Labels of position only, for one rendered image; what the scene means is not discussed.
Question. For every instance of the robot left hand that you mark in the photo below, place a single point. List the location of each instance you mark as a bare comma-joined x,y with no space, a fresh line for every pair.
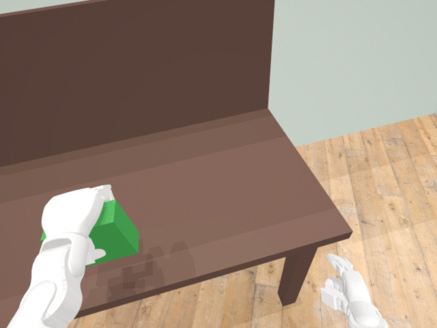
77,212

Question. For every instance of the table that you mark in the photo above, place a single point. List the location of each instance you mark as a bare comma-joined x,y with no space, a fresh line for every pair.
167,102

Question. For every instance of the robot left forearm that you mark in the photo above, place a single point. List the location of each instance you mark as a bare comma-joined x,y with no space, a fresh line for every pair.
54,297

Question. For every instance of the robot right hand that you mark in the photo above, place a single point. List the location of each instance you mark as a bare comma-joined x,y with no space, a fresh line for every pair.
338,294

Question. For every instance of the sponge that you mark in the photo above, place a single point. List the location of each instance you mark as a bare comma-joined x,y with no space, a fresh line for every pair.
113,232

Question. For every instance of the robot right forearm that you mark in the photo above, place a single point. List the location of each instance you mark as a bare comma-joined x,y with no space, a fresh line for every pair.
362,314

